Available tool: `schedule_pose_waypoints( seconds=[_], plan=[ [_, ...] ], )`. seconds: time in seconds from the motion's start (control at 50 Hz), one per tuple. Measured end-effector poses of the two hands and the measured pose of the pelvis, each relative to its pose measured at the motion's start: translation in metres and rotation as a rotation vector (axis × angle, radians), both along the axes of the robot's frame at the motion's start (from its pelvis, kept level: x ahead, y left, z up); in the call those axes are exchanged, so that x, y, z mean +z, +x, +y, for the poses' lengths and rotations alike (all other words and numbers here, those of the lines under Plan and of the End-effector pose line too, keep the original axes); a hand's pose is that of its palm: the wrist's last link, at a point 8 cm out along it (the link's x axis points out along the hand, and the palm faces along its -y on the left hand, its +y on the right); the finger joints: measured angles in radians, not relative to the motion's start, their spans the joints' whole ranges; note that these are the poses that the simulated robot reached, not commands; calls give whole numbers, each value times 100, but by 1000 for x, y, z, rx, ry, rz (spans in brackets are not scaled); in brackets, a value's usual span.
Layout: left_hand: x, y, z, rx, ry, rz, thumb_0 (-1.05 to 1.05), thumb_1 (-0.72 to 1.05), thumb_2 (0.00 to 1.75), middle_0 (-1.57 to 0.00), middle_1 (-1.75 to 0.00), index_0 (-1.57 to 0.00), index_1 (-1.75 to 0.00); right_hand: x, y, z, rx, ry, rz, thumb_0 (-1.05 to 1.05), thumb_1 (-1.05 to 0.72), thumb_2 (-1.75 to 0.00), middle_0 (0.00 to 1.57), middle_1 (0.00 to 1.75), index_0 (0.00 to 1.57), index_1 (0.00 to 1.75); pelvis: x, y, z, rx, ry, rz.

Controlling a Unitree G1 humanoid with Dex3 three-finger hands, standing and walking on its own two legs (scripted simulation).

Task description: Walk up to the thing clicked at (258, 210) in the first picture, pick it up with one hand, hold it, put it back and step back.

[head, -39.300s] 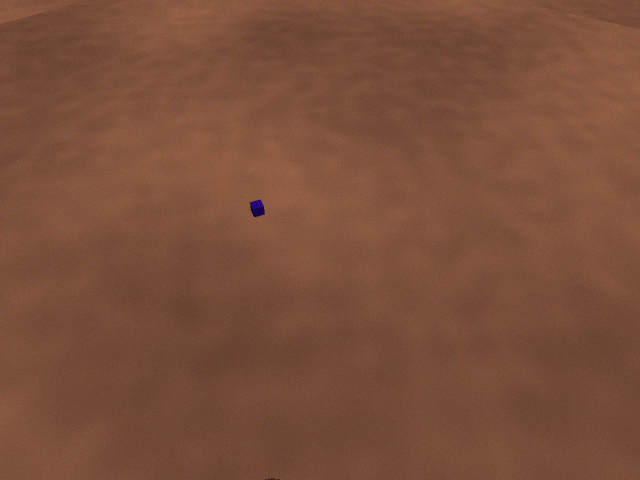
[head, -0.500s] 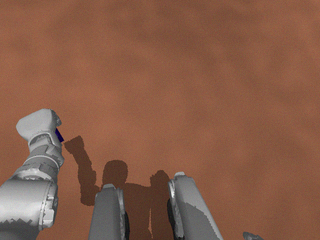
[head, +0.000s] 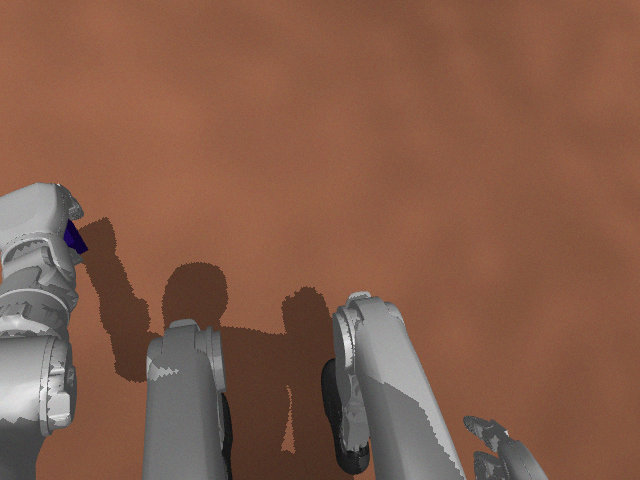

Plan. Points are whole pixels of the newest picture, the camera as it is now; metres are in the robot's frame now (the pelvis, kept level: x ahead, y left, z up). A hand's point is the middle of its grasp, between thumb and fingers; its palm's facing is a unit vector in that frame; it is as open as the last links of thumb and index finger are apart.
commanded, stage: crouch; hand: left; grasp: from above
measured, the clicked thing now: (54, 240) +0.44 +0.30 -0.19
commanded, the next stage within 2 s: lower in 0.58 s
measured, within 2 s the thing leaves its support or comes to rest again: neither
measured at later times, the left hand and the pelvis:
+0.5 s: hand (75, 244) +0.45 +0.29 -0.23, palm faces -0.39 -0.19 -0.90, open 7.3 cm; pelvis -0.01 +0.00 -0.08, yaw -2 degrees
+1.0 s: hand (85, 252) +0.45 +0.29 -0.29, palm faces -0.42 -0.20 -0.88, open 7.2 cm; pelvis -0.01 +0.00 -0.10, yaw -3 degrees
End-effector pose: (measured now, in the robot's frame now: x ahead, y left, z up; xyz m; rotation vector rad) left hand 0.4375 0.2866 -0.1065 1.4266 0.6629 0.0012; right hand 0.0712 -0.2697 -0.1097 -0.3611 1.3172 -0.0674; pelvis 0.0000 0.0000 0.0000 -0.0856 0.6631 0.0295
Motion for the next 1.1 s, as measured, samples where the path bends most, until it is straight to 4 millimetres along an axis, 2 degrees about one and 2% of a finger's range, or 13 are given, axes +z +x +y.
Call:
schedule_pose_waypoints(
  seconds=[0.1, 0.22, 0.38, 0.5, 0.62, 0.78, 0.92, 1.1],
  plan=[
    [-14, 7, 0, 4, -6, -6, -4, 29, 24, -92, -32, -100, -31, -13, -6, -4, 8, -8, 10, 0, -90, -90, 20, 30, 20, 30, -17, -3, -1, -3, -2, -9],
    [-32, 12, -1, 12, -3, -2, -4, 29, 25, -92, -32, -100, -32, -30, -24, -5, 6, 4, 46, 0, -90, -90, 20, 30, 20, 30, -36, -6, -1, -8, -3, -20],
    [-56, 13, -2, 21, -15, 4, -4, 29, 24, -93, -31, -101, -31, -53, -50, 0, -7, 35, 102, 0, -90, -90, 20, 30, 20, 30, -60, -11, -1, -18, -5, -42],
    [-70, 14, 2, 7, -11, 8, -5, 29, 23, -95, -29, -102, -31, -67, -61, 5, -8, 50, 122, 0, -90, -90, 20, 30, 20, 30, -75, -13, -1, -20, -11, -62],
    [-80, 15, 8, 4, -10, 4, -5, 29, 22, -96, -27, -103, -30, -73, -63, 7, -1, 48, 127, 0, -90, -90, 20, 30, 20, 30, -85, -12, 1, -22, -19, -65],
    [-92, 16, 11, 2, -4, 18, -5, 28, 23, -97, -25, -105, -28, -74, -55, 4, 27, 46, 130, 0, -90, -90, 20, 30, 20, 30, -90, -8, 1, -22, -24, -61],
    [-113, 16, 10, -8, -27, 53, -5, 25, 28, -98, -25, -105, -29, -75, -50, -3, 59, 26, 134, 0, -91, -90, 20, 30, 20, 30, -97, -8, 0, -27, -33, -71],
    [-138, 17, 12, -11, -35, 13, -5, 23, 31, -98, -27, -106, -33, -78, -52, -4, 80, 5, 161, 0, -91, -90, 20, 30, 20, 30, -109, -6, 1, -35, -49, -83]
  ],
)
